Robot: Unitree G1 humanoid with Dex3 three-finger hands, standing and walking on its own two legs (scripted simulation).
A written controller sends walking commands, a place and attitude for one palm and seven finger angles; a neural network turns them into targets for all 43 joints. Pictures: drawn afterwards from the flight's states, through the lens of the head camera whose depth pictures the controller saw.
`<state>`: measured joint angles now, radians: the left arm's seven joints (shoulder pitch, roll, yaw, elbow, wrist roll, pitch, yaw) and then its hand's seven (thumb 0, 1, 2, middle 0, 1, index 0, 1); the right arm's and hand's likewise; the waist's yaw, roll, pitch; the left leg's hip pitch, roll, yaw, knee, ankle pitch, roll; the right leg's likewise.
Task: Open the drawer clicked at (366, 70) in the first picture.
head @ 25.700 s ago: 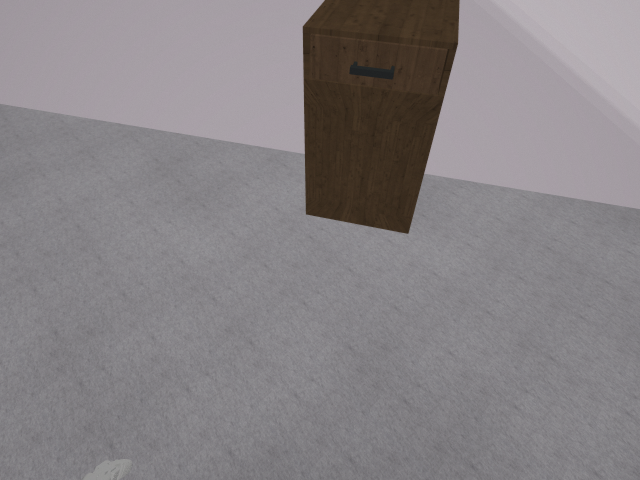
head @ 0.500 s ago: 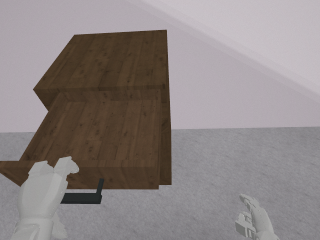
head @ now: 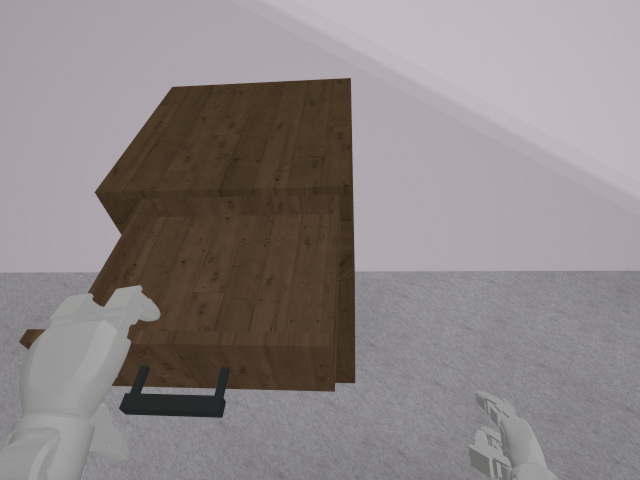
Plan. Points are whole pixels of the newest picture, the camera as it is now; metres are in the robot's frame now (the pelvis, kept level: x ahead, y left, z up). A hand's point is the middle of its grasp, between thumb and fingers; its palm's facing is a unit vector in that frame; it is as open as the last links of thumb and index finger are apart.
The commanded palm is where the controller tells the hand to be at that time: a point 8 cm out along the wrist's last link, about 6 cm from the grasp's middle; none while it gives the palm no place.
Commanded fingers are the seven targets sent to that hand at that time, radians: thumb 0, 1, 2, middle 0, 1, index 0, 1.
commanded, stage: lift the hand off the handle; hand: left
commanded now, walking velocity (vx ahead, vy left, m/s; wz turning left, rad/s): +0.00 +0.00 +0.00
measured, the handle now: (178, 389) +0.23 +0.25 -0.04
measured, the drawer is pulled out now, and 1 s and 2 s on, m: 0.30 0.30 0.30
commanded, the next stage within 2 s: draw the hand back to the body in 0.14 s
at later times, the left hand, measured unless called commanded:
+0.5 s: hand (97, 381) +0.17 +0.26 +0.11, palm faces +0.08 -0.07 -0.99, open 13.8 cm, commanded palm +0.14 +0.26 +0.16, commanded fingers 0.00 -0.50 0.30 -0.30 -1.20 -0.30 -1.20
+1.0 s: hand (125, 363) +0.19 +0.23 +0.13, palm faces +0.35 -0.78 -0.53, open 13.6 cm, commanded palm +0.14 +0.26 +0.17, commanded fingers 0.00 -0.19 0.44 -0.28 -1.00 -0.28 -1.00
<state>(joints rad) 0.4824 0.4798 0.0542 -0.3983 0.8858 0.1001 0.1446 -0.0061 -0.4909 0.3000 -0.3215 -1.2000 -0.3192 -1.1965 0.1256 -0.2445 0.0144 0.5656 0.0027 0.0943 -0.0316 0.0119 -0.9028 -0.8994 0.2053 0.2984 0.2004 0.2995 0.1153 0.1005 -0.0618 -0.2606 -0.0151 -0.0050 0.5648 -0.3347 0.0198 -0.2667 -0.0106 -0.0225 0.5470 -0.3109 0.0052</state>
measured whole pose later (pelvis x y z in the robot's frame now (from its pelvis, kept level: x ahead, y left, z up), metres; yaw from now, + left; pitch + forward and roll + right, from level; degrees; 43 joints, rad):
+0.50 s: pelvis -0.01 +0.00 +0.01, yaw +0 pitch +0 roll -1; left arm 0.50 0.51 0.09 -0.44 0.86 0.08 0.09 -0.01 -0.49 0.30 -0.32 -1.20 -0.32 -1.20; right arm 0.13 -0.24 0.03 0.55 0.01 0.09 -0.02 0.01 -0.90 -0.90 0.21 0.30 0.20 0.30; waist 0.12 0.10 -0.03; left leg -0.21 -0.01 -0.01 0.51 -0.30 0.02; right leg -0.20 0.00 -0.03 0.47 -0.27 0.00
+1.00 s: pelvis +0.00 -0.01 +0.01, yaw +1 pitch -2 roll +0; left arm 0.50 0.33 0.22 -0.40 0.08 -0.04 0.12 -0.01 -0.43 0.33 -0.31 -1.16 -0.31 -1.15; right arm 0.17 -0.20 0.04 0.56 0.02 -0.07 -0.09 0.01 -0.90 -0.90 0.20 0.30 0.20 0.30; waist 0.07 0.07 0.02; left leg -0.14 -0.01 -0.03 0.48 -0.30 0.01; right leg -0.14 -0.01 -0.05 0.46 -0.28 -0.01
